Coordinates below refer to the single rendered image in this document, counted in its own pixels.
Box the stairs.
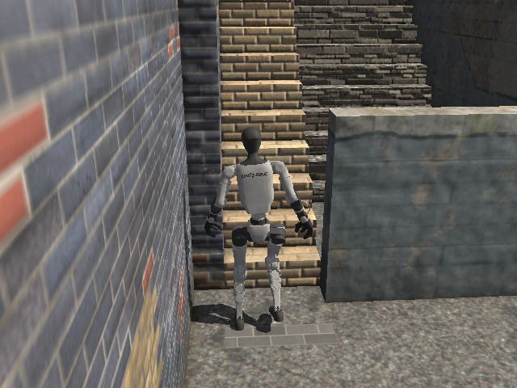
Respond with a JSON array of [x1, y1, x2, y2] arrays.
[[219, 0, 321, 289]]

